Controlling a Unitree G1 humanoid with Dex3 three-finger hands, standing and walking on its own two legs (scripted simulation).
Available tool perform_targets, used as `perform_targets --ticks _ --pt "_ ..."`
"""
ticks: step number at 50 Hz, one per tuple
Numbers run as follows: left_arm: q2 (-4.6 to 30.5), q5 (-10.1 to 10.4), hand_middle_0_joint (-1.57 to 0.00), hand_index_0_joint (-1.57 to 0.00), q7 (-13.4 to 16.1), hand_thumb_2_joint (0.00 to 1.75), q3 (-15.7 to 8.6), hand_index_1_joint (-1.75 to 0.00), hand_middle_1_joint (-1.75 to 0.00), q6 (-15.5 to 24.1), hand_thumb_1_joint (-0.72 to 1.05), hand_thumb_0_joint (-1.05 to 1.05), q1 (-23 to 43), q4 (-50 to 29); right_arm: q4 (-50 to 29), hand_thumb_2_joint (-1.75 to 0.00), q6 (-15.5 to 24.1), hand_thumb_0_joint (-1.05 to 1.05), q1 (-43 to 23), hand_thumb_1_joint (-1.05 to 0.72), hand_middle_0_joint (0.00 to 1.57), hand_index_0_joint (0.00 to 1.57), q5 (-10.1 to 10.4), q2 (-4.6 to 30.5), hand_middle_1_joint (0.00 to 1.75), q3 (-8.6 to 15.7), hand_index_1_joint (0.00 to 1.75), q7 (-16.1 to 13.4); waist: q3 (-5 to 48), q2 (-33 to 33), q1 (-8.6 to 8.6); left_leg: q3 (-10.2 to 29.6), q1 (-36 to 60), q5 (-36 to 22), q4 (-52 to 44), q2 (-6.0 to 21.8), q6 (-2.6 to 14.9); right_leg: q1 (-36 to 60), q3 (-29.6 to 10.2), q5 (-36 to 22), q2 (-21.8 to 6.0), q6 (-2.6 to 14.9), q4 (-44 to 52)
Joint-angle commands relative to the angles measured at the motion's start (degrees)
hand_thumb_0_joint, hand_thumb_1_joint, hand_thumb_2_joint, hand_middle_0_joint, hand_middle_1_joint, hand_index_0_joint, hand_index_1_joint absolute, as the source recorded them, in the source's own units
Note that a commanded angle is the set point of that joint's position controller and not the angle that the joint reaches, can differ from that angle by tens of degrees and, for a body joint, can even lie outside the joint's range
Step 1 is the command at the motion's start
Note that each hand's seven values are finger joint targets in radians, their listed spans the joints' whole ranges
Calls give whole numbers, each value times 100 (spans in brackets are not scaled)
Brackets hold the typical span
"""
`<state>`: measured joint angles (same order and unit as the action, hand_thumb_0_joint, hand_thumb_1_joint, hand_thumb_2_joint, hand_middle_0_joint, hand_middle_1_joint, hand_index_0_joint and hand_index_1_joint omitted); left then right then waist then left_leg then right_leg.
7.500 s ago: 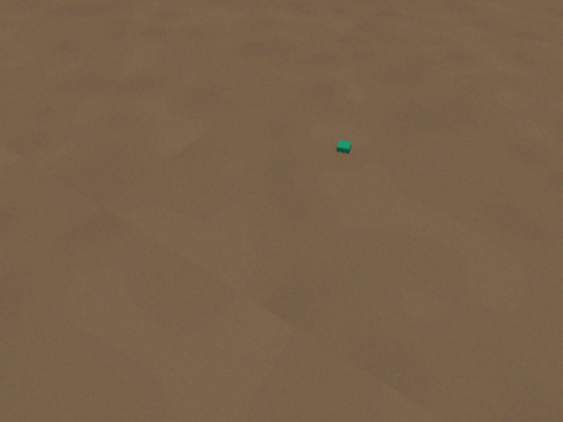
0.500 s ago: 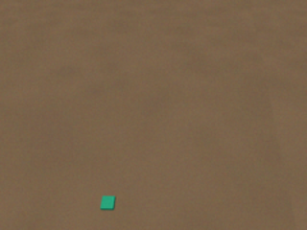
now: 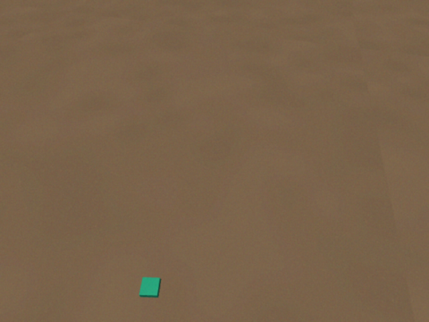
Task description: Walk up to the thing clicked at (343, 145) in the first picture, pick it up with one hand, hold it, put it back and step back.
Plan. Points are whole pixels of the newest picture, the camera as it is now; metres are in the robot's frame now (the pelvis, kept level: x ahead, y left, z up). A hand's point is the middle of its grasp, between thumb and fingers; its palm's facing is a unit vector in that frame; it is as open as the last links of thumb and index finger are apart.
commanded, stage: stand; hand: left
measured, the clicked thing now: (150, 287) +0.43 +0.28 -0.77
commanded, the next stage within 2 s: none
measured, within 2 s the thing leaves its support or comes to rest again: neither
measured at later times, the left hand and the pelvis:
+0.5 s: hand out of the picture +0.10 +0.24 -0.15, palm faces -0.02 -0.94 -0.35, open 7.4 cm; pelvis +0.02 -0.01 +0.00, yaw +0 degrees
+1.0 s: hand out of the picture +0.10 +0.25 -0.15, palm faces -0.03 -0.94 -0.35, open 7.4 cm; pelvis +0.02 -0.01 +0.00, yaw +0 degrees
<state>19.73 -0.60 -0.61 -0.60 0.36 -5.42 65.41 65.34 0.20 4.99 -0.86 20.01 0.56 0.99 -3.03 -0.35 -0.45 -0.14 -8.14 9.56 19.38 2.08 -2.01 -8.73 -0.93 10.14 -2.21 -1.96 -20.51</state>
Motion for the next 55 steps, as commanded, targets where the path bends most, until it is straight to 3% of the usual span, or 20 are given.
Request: perform_targets --ticks 1,3,9,14,21,32,38,46,53,55 --pt "1261 10 -20 -20 60 90 -217 -30 -30 137 90 0 251 -385 -371 -90 152 0 -259 -90 20 20 10 1191 30 223 30 -72 392 25 6 432 55 -108 -437 531 225 31 -430 -170 -482 269 400" --pt "1282 12 -20 -20 64 90 -222 -30 -30 141 90 0 279 -427 -385 -90 167 0 -267 -90 20 20 10 1209 30 235 30 -83 565 12 -2 416 229 -575 -356 566 221 95 -413 -536 -496 293 295" --pt "1278 4 -20 -20 77 90 -195 -30 -30 146 90 0 188 -415 -339 -90 150 0 -165 -90 20 20 27 1225 30 220 30 -99 684 74 -26 366 376 -811 -248 592 229 197 -380 -930 -531 267 286" --pt "1273 16 -20 -20 77 90 -192 -30 -30 116 90 0 160 -399 -291 -90 133 0 -176 -90 20 20 30 1243 30 203 30 -113 449 33 20 362 288 -524 -333 567 186 65 -399 -651 -502 268 358" --pt "1312 10 -20 -20 94 90 -192 -30 -30 146 90 0 140 -406 -306 -90 110 0 -163 -90 20 20 32 1203 30 206 30 -99 432 209 4 357 279 -579 -321 550 177 121 -363 -707 -496 264 409" --pt "1321 20 -20 -20 102 90 -206 -30 -30 148 90 0 210 -469 -356 -90 142 0 -139 -90 20 20 31 1221 30 200 30 -124 702 36 -1 316 502 -1359 -220 636 185 405 -319 -1536 -534 294 234" --pt "1287 3 -20 -20 106 90 -194 -30 -30 121 90 0 186 -460 -357 -90 113 0 -165 -90 20 20 30 1246 30 207 30 -128 453 40 8 330 335 -905 -328 594 177 253 -288 -1006 -468 274 363" --pt "1292 17 -20 -20 103 90 -191 -30 -30 128 90 0 184 -475 -369 -90 106 0 -111 -90 20 20 34 1250 30 207 30 -120 461 -2 -3 293 342 -641 -350 578 222 212 -347 -810 -497 299 422" --pt "1278 7 -20 -20 100 90 -185 -30 -30 132 90 0 116 -475 -390 -90 116 0 -149 -90 20 20 31 1243 30 207 30 -117 482 25 35 325 367 -811 -336 590 235 217 -303 -881 -475 303 383" --pt "1289 19 -20 -20 95 90 -186 -30 -30 129 90 0 132 -472 -366 -90 115 0 -84 -90 20 20 32 1222 30 189 30 -114 367 26 24 322 244 -569 -398 551 219 196 -340 -679 -476 292 431"
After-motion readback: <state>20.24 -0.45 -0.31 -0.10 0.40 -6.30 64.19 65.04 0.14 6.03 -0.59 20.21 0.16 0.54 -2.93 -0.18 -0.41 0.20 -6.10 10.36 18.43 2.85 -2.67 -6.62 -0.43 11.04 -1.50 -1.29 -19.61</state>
